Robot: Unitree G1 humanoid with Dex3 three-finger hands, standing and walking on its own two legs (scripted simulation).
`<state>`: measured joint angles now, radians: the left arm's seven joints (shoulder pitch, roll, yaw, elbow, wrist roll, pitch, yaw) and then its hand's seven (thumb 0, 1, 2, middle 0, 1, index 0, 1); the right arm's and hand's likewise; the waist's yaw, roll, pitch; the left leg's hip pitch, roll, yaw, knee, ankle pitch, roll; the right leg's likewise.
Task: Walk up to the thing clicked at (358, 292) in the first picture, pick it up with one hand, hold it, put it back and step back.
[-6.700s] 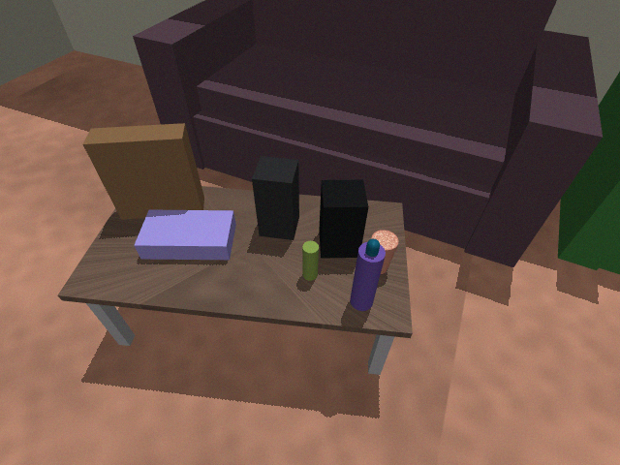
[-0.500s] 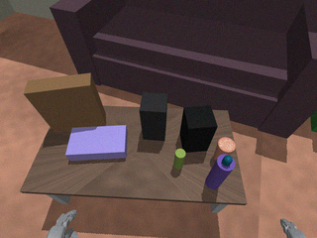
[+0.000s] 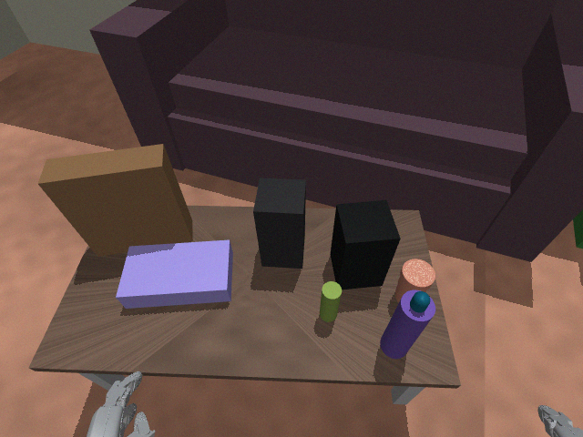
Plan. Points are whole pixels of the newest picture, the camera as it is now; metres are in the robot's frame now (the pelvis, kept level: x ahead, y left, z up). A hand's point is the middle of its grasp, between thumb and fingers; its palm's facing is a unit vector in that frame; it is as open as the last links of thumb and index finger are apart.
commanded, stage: go down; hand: right
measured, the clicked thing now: (406, 323) +0.39 -0.21 -0.24
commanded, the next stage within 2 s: approach in 1.88 s
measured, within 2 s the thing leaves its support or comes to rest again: neither
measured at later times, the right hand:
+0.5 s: hand out of the picture +0.14 -0.31 -0.08, palm faces +0.13 +0.94 -0.31, open 17.6 cm
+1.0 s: hand (582, 384) +0.23 -0.36 -0.03, palm faces +0.20 +0.96 -0.21, open 17.5 cm
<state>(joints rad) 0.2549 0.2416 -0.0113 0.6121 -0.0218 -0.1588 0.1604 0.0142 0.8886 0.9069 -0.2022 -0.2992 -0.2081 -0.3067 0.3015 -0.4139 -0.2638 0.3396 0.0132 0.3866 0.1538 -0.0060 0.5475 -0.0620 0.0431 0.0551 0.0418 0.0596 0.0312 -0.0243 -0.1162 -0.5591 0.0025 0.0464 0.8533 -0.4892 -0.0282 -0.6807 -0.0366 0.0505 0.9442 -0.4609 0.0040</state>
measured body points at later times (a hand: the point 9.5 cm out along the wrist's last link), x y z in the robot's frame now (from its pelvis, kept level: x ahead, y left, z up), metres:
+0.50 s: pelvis -0.02 +0.00 -0.01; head +0.02 -0.02 +0.44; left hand +0.13 +0.26 -0.08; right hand +0.13 -0.35 -0.05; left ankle -0.04 +0.14 -0.69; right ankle +0.00 -0.12 -0.69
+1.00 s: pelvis -0.03 +0.00 -0.01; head +0.04 -0.02 +0.44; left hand +0.07 +0.28 -0.09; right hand +0.22 -0.41 -0.02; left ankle -0.04 +0.14 -0.69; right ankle +0.00 -0.12 -0.69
